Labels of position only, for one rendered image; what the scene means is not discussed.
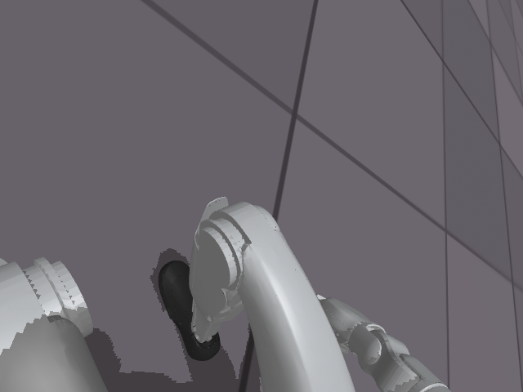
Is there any right robot arm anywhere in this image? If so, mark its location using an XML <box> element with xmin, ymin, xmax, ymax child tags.
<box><xmin>348</xmin><ymin>322</ymin><xmax>451</xmax><ymax>392</ymax></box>

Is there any right robot foot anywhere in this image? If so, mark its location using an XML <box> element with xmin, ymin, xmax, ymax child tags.
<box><xmin>159</xmin><ymin>261</ymin><xmax>221</xmax><ymax>361</ymax></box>

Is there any right robot hand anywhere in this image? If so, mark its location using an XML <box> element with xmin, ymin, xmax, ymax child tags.
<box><xmin>316</xmin><ymin>294</ymin><xmax>371</xmax><ymax>354</ymax></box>

